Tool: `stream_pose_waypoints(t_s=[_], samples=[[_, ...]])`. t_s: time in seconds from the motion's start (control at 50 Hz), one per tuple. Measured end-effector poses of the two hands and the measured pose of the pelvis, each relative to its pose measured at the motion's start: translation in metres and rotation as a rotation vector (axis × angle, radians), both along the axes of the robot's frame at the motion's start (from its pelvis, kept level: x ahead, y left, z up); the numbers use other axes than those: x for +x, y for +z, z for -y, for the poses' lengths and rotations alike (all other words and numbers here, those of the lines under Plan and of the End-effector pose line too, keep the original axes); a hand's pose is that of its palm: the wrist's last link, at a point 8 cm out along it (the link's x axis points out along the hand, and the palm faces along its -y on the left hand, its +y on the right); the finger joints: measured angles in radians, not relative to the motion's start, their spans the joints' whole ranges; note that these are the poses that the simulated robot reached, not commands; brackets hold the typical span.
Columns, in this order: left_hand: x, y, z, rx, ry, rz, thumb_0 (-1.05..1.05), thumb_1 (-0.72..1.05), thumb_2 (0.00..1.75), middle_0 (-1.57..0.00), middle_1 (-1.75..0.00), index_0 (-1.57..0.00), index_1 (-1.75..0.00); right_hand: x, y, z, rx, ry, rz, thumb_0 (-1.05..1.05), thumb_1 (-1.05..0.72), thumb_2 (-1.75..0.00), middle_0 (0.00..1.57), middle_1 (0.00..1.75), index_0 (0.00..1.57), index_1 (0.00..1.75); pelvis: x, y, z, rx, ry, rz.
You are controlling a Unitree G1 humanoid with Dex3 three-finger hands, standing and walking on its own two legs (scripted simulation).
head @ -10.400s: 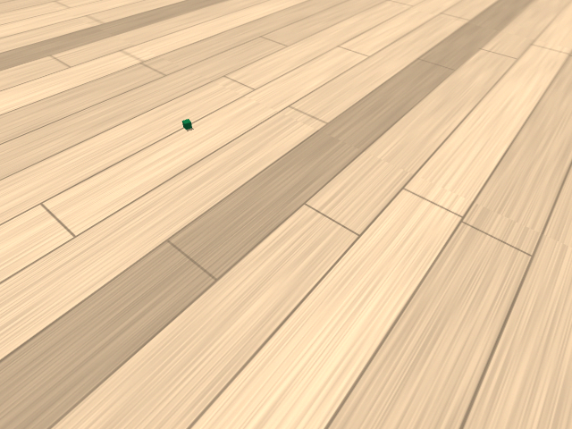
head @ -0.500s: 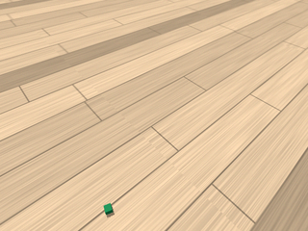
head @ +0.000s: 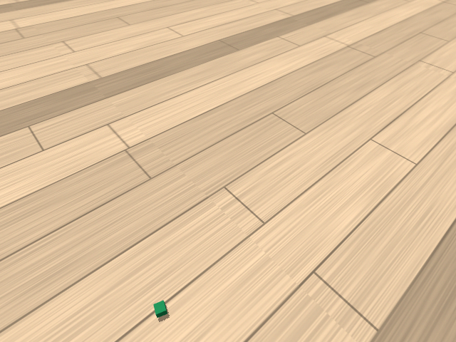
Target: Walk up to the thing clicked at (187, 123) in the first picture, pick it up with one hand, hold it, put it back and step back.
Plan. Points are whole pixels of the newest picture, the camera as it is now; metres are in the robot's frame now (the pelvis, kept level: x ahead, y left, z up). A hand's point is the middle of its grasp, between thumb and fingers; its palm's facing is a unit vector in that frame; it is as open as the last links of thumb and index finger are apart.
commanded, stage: stand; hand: left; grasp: from above
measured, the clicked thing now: (160, 309) +0.44 +0.26 -0.76
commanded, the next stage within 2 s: rise first in 0.22 s
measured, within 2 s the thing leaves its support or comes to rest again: neither
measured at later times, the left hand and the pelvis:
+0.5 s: hand out of the picture +0.13 +0.25 -0.16, palm faces +0.01 -0.94 -0.33, open 8.1 cm; pelvis -0.01 +0.00 -0.01, yaw +1 degrees
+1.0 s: hand out of the picture +0.12 +0.27 -0.22, palm faces -0.13 -0.87 -0.48, open 12.2 cm; pelvis -0.01 +0.01 -0.08, yaw +1 degrees
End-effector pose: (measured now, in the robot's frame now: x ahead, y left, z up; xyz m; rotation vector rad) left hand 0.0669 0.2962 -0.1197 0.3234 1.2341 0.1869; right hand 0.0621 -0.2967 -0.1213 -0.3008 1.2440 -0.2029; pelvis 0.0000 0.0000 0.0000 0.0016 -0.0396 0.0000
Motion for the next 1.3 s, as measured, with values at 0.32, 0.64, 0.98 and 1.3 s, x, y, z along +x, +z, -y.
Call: stream_pose_waypoints(t_s=[0.32, 0.64, 0.98, 1.3], samples=[[-0.001, 0.0, 0.0, 0.004, 0.003, -0.006, 0.01, 0.9, 0.9, -0.2, -0.3, -0.2, -0.3, 0.002, -0.001, 0.0, 0.003, 0.002, -0.002, 0.01, -0.9, -0.9, 0.21, 0.3, 0.2, 0.3, 0.001, 0.0, 0.001, 0.0, 0.001, -0.002], [0.072, -0.015, -0.003, 0.04, -0.077, 0.123, 0.01, 0.21, 0.78, -0.33, -0.69, -0.33, -0.69, 0.015, -0.016, -0.041, 0.067, -0.008, 0.185, 0.01, -0.94, -0.9, 0.21, 0.3, 0.2, 0.3, -0.014, -0.026, -0.002, -0.005, 0.017, -0.167], [0.049, -0.059, -0.012, 0.143, -0.142, 0.081, 0.0, -0.26, 0.7, -0.46, -0.72, -0.44, -0.73, 0.073, -0.044, -0.056, 0.045, 0.092, 0.369, 0.01, -0.97, -0.91, 0.21, 0.3, 0.2, 0.3, -0.014, -0.077, -0.01, -0.023, 0.023, -0.296], [0.053, -0.094, -0.017, 0.234, -0.255, 0.048, 0.0, -0.2, 0.61, -0.52, -0.68, -0.51, -0.68, 0.093, -0.078, -0.067, 0.053, 0.141, 0.446, 0.01, -0.99, -0.92, 0.21, 0.3, 0.2, 0.3, -0.017, -0.118, -0.011, -0.04, 0.027, -0.4]])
